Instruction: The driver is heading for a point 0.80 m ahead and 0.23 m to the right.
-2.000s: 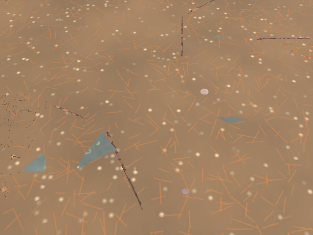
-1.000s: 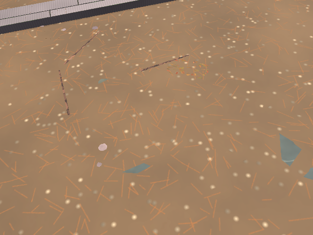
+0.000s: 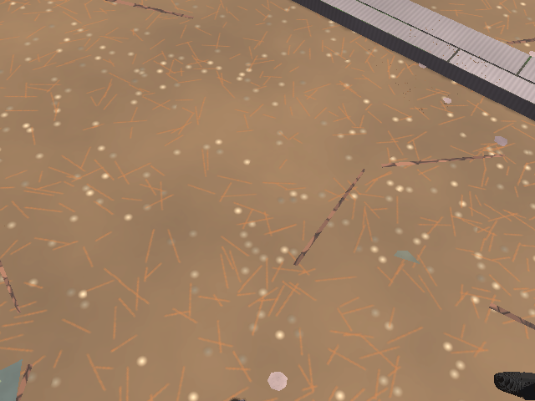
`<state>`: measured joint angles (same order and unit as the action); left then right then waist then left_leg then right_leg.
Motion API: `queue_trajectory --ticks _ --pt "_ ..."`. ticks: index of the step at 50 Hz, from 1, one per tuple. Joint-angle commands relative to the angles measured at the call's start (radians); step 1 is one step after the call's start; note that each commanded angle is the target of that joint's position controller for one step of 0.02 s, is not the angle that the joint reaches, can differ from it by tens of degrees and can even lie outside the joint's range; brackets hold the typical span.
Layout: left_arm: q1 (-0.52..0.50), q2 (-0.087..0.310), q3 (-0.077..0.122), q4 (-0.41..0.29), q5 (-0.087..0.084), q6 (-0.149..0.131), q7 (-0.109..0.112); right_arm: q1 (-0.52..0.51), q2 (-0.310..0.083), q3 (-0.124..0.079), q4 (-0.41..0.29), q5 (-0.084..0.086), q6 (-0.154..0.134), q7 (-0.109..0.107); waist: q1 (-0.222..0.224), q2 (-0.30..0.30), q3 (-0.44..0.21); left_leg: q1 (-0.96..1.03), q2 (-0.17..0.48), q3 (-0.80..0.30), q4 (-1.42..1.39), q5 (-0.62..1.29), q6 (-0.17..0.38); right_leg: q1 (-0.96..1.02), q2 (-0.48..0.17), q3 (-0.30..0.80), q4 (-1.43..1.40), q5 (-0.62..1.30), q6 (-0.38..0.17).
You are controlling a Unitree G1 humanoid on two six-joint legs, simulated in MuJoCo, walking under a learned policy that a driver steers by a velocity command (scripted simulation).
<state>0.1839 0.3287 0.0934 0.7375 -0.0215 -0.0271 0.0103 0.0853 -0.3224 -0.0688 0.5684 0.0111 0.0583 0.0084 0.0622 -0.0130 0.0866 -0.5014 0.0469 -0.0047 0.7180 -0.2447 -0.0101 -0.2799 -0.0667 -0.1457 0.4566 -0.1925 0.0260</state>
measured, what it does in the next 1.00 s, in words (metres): walks ahead, turning right: left foot, then right foot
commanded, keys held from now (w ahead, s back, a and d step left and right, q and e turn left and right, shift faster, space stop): e+shift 0.06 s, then w+e+shift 0.06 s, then e+shift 0.54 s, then q+shift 0.12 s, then w+q+shift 0.22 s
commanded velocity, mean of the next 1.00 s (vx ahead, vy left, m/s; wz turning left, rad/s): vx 0.16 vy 0.00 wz -0.36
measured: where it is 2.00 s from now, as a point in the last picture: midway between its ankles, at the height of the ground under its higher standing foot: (329, 216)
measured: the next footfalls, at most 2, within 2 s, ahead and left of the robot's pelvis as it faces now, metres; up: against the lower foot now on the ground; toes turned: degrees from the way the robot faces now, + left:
left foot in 0.04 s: +0.11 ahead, +0.12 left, +0.00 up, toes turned +1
right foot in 0.46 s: +0.13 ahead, -0.16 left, +0.00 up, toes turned -21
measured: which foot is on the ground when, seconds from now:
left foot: up 0.00-0.02, down 0.04-0.46, up 0.48-1.00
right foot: down 0.00-0.04, up 0.06-0.44, down 0.46-1.00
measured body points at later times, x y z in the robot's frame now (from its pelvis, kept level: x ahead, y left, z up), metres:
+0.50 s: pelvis +0.08 -0.05 -0.02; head +0.11 -0.08 +0.43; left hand +0.31 +0.18 -0.09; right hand +0.15 -0.36 -0.12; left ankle +0.07 +0.11 -0.70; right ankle +0.10 -0.15 -0.74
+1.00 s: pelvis +0.19 -0.07 +0.00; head +0.20 -0.05 +0.45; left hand +0.43 +0.10 -0.09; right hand +0.17 -0.37 -0.09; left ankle +0.24 +0.05 -0.71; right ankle +0.09 -0.15 -0.73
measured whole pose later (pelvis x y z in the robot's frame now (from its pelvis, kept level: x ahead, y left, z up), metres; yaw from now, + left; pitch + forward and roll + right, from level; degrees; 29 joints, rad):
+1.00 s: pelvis +0.19 -0.07 +0.00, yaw -25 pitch +3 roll -1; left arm 0.21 0.26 0.03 0.66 0.00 -0.04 0.00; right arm 0.28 -0.28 -0.06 0.75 0.04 -0.04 0.02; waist 0.00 -0.03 -0.07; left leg -0.43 0.05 0.01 0.78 -0.37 0.06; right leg -0.18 0.03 0.01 0.43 -0.30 -0.03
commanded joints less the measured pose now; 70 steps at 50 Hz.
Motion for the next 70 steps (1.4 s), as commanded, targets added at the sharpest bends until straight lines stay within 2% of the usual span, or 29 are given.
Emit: queue_trajectory --ticks 1,2,3,4,6,8,11,15,20,22,23,24,25,26,28,35,39,40,42,47,52,55,56,57,58,59,61,65,70 --pt "-0.069 0.057 -0.012 -0.046 -0.017 -0.022 -0.021 0.144 -0.043 -0.013 -0.014 -0.016 -0.018 0.001 -0.109 -0.038 -0.218 0.439 -0.049 0.002 -0.285 0.184 0.069 -0.068 -0.152 0.139 0.008 0.190 -0.135" --pt "-0.005 -0.037 -0.054 -0.037 0.031 -0.028 -0.037 0.170 -0.086 -0.011 -0.019 -0.032 -0.025 -0.013 -0.087 0.123 -0.282 0.621 0.152 -0.208 -0.344 0.481 0.114 -0.169 -0.063 0.071 0.149 -0.108 -0.036" --pt "0.061 -0.048 -0.065 -0.043 0.046 -0.019 -0.044 0.091 -0.093 0.006 -0.044 -0.062 -0.027 -0.024 -0.034 0.281 -0.303 0.542 0.364 -0.369 -0.343 0.491 0.273 -0.229 -0.025 0.096 0.260 -0.460 0.032" --pt "0.011 0.066 -0.036 -0.041 0.014 -0.004 -0.034 0.125 -0.112 -0.016 -0.029 -0.055 -0.031 -0.021 -0.121 0.225 -0.292 0.478 0.326 -0.355 -0.397 0.149 0.307 -0.246 -0.020 0.130 0.413 -0.444 0.042" --pt "-0.011 0.137 0.001 -0.045 -0.018 0.007 -0.024 0.174 -0.182 -0.043 0.027 -0.014 -0.051 -0.020 -0.142 0.223 -0.178 0.469 0.289 -0.370 -0.497 -0.430 0.246 -0.436 -0.014 0.142 0.619 -0.356 0.013" --pt "-0.002 0.126 0.012 -0.029 -0.008 0.021 -0.005 0.088 -0.110 -0.017 0.023 -0.026 -0.075 -0.035 -0.108 0.181 -0.069 0.377 0.267 -0.266 -0.534 -0.251 0.204 -0.450 -0.015 0.194 0.659 -0.237 0.018" --pt "0.034 0.065 0.011 -0.032 -0.002 0.029 0.007 0.020 -0.038 -0.004 0.020 -0.044 -0.097 -0.054 -0.062 0.133 -0.088 0.356 0.251 -0.065 -0.510 0.117 0.199 -0.407 -0.037 0.173 0.671 -0.115 0.055" --pt "-0.007 -0.006 -0.012 -0.091 0.007 0.052 -0.021 0.010 -0.073 -0.029 0.036 -0.034 -0.081 -0.060 -0.067 0.119 -0.122 0.316 0.257 0.073 -0.454 0.230 0.204 -0.271 -0.057 0.124 0.455 -0.074 0.067" --pt "0.009 0.044 0.008 -0.144 0.004 0.085 -0.051 0.006 -0.111 -0.056 0.058 0.010 -0.070 -0.037 -0.051 0.134 -0.144 0.346 0.323 0.106 -0.329 0.279 0.161 -0.160 -0.025 0.063 0.276 -0.093 -0.006" --pt "0.088 0.072 0.032 -0.130 0.009 0.087 -0.040 0.034 -0.078 -0.054 0.082 0.024 -0.068 -0.026 -0.016 0.060 -0.164 0.296 0.266 0.180 -0.132 0.235 0.074 0.001 0.039 0.043 0.121 0.024 -0.069" --pt "0.166 0.170 0.068 -0.120 0.011 0.080 -0.020 0.079 -0.047 -0.049 0.090 0.004 -0.066 -0.021 0.003 -0.141 -0.164 0.144 0.164 0.245 0.151 0.078 -0.003 0.151 -0.017 0.209 0.003 0.344 -0.137" --pt "0.155 0.322 0.093 -0.159 0.027 0.064 -0.008 0.047 0.010 -0.027 0.008 -0.044 -0.069 -0.026 -0.047 -0.416 -0.173 -0.242 -0.032 0.192 0.489 -0.455 -0.103 0.312 -0.254 0.701 -0.052 0.552 -0.354" --pt "0.184 0.262 0.075 -0.175 0.044 0.031 -0.028 -0.015 -0.044 -0.035 0.007 -0.041 -0.074 -0.032 0.028 -0.238 -0.310 -0.285 -0.050 -0.043 0.614 -0.469 -0.085 0.334 -0.307 0.786 -0.112 0.417 -0.422" --pt "0.160 0.229 0.062 -0.170 0.040 0.011 -0.032 -0.048 -0.062 -0.039 0.003 -0.014 -0.077 -0.037 0.016 -0.160 -0.268 -0.307 -0.038 -0.079 0.626 -0.386 -0.054 0.311 -0.272 0.703 -0.119 0.342 -0.383" --pt "0.042 0.164 0.044 -0.186 -0.005 0.017 -0.011 -0.034 -0.078 -0.046 0.026 -0.027 -0.079 -0.058 -0.046 -0.062 -0.203 -0.301 -0.001 -0.109 0.514 -0.211 -0.031 0.221 -0.186 0.585 -0.104 0.240 -0.282" --pt "-0.030 0.140 0.028 -0.228 0.010 0.049 0.039 0.026 -0.032 -0.025 0.090 -0.021 -0.070 -0.045 -0.071 -0.077 -0.255 -0.134 -0.052 -0.097 0.230 -0.017 -0.083 0.141 -0.099 0.473 -0.057 0.313 -0.231" --pt "-0.052 0.044 -0.021 -0.204 0.045 0.046 0.022 0.036 -0.014 -0.008 0.104 -0.015 -0.058 -0.032 -0.050 -0.110 -0.243 0.044 0.012 -0.069 0.117 0.013 -0.083 0.037 -0.101 0.422 -0.062 0.271 -0.235" --pt "-0.021 0.030 -0.029 -0.183 0.047 0.041 0.011 0.052 -0.006 -0.001 0.111 -0.010 -0.062 -0.022 -0.034 -0.112 -0.250 0.090 0.015 -0.043 0.080 0.028 -0.069 0.020 -0.099 0.421 -0.111 0.025 -0.239" --pt "0.026 0.145 0.001 -0.164 0.041 0.027 -0.009 0.009 -0.067 -0.011 0.079 0.019 -0.075 -0.008 0.015 -0.181 -0.143 -0.007 -0.006 0.000 0.091 -0.050 -0.020 0.019 -0.154 0.539 -0.210 -0.440 -0.262" --pt "0.083 0.133 0.002 -0.120 0.019 -0.025 0.001 -0.001 -0.056 -0.005 0.061 0.031 -0.124 0.015 0.030 -0.118 -0.057 -0.265 0.052 -0.047 0.067 -0.148 0.078 0.289 -0.260 0.582 -0.249 -0.461 -0.249" --pt "0.007 0.133 0.013 -0.124 0.003 -0.040 -0.020 0.083 -0.033 0.006 0.070 0.035 -0.124 0.028 -0.030 -0.064 -0.066 -0.072 0.057 0.048 -0.009 -0.106 0.104 0.194 -0.217 0.363 -0.262 -0.337 -0.201" --pt "-0.087 0.085 0.000 -0.140 0.016 -0.039 -0.021 0.350 -0.069 -0.018 0.165 0.027 -0.117 0.018 -0.167 0.033 -0.121 0.349 -0.061 0.176 -0.071 -0.044 0.128 -0.059 -0.096 0.121 0.009 -0.174 -0.129" --pt "-0.138 0.028 -0.020 -0.170 0.033 -0.050 -0.016 0.561 -0.164 -0.058 0.212 0.024 -0.122 0.010 -0.258 0.202 -0.161 0.584 0.011 -0.043 -0.149 -0.174 0.200 -0.269 -0.008 -0.004 0.444 0.032 -0.062" --pt "-0.175 -0.050 -0.045 -0.246 0.037 -0.078 -0.017 0.607 -0.267 -0.069 0.186 0.022 -0.142 0.016 -0.230 0.442 -0.151 0.741 0.202 -0.689 -0.432 -0.448 0.375 -0.664 0.172 0.101 0.803 -0.317 0.002" --pt "-0.187 0.013 -0.042 -0.256 0.000 -0.118 -0.028 0.546 -0.191 -0.049 0.135 0.021 -0.153 0.022 -0.233 0.288 -0.159 0.821 0.275 -0.849 -0.539 -0.574 0.407 -0.824 0.114 0.243 0.901 -0.307 -0.028" --pt "-0.201 0.046 -0.037 -0.253 -0.022 -0.141 -0.041 0.501 -0.153 -0.037 0.116 0.008 -0.158 0.019 -0.212 0.182 -0.126 0.805 0.281 -0.799 -0.514 -0.514 0.387 -0.861 0.068 0.254 0.899 -0.239 -0.050" --pt "-0.188 0.042 -0.038 -0.227 0.017 -0.156 -0.044 0.443 -0.124 -0.023 0.094 0.007 -0.143 0.013 -0.160 0.026 -0.065 0.648 0.217 -0.625 -0.498 -0.363 0.346 -0.753 0.018 0.247 0.736 -0.111 -0.048" --pt "-0.208 0.048 -0.031 -0.212 0.029 -0.126 -0.056 0.355 -0.073 0.006 0.084 0.007 -0.125 -0.027 -0.096 0.062 0.028 0.409 0.094 -0.364 -0.554 -0.043 0.289 -0.557 0.043 0.179 0.424 0.105 0.015" --pt "-0.383 -0.023 -0.062 -0.231 -0.003 -0.117 -0.078 0.446 -0.071 0.016 0.178 0.012 -0.142 -0.037 -0.182 0.123 0.083 0.328 0.073 -0.161 -0.664 0.144 0.209 -0.314 0.081 0.072 0.074 0.426 -0.020"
